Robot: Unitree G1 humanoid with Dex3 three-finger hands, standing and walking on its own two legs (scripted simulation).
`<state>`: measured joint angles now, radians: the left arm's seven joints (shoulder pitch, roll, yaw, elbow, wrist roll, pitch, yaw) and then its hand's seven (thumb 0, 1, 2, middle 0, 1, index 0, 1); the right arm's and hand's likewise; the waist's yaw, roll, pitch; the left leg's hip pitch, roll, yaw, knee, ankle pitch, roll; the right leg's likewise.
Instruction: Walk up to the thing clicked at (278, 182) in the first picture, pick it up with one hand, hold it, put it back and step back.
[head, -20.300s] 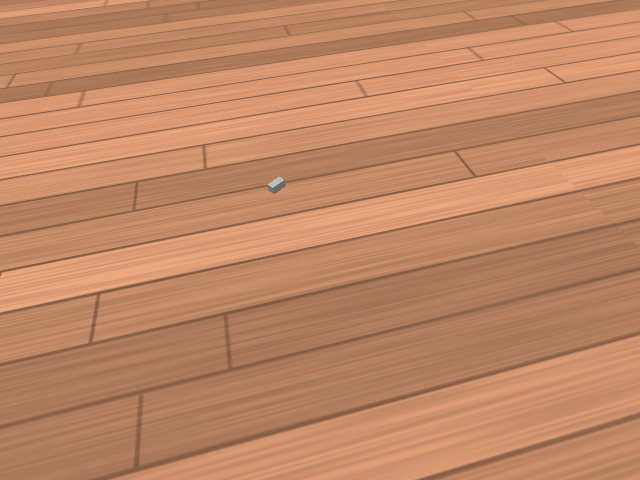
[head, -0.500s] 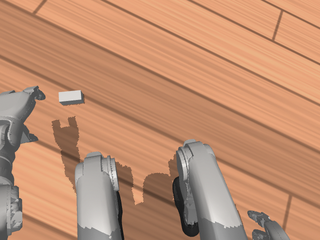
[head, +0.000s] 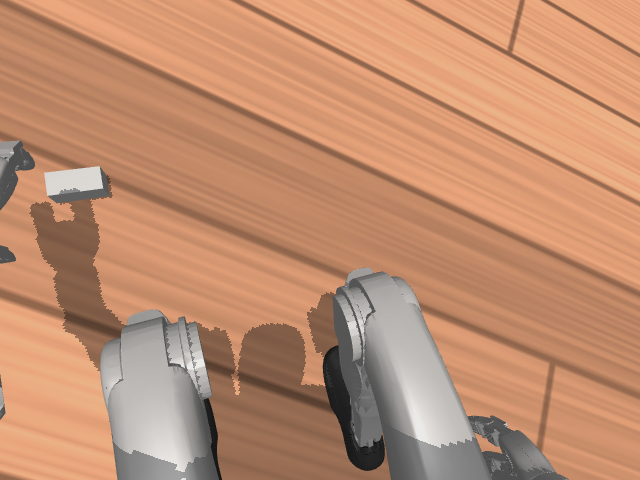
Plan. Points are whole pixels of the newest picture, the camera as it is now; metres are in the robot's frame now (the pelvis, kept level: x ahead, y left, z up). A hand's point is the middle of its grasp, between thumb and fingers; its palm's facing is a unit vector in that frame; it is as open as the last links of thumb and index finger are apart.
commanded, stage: rise first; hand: left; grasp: from above
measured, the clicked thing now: (78, 184) +0.55 +0.29 -0.32
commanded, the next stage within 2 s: none
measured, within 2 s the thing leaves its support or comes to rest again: neither
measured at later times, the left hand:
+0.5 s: hand (9, 202) +0.48 +0.33 -0.19, palm faces -0.47 -0.05 -0.88, open 12.8 cm
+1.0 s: hand (17, 194) +0.49 +0.33 -0.20, palm faces -0.47 -0.04 -0.88, open 12.6 cm
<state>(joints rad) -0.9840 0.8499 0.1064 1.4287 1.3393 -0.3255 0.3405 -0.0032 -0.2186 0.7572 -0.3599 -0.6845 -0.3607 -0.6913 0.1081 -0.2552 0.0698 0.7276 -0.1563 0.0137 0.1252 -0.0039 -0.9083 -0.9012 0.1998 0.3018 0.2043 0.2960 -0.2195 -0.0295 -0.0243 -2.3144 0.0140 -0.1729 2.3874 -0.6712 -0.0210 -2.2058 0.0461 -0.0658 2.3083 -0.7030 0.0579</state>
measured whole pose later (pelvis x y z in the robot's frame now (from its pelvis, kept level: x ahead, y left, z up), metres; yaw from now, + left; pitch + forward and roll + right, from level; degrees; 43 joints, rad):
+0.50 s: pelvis +0.00 +0.00 -0.01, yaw -2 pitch +33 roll -11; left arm -1.03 0.91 0.10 1.44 1.31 -0.29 0.32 0.00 -0.29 0.81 -0.29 -0.78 -0.30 -0.78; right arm 0.13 -0.27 0.12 0.70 -0.17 0.03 0.14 0.00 -0.91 -0.90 0.20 0.30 0.20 0.30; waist -0.26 -0.04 0.02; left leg -2.35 0.02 -0.20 2.44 -0.69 -0.02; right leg -2.23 0.06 -0.08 2.33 -0.71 0.07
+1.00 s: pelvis +0.00 +0.01 -0.01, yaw -3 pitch +33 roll -12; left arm -1.08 0.97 0.09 1.51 1.33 -0.29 0.34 0.00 -0.27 0.79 -0.31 -0.78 -0.32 -0.78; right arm 0.13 -0.28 0.18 0.67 -0.16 0.01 0.14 -0.01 -0.91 -0.90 0.20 0.30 0.20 0.30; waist -0.30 -0.06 0.05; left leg -2.36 0.02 -0.21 2.45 -0.68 -0.01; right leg -2.23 0.06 -0.10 2.33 -0.69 0.07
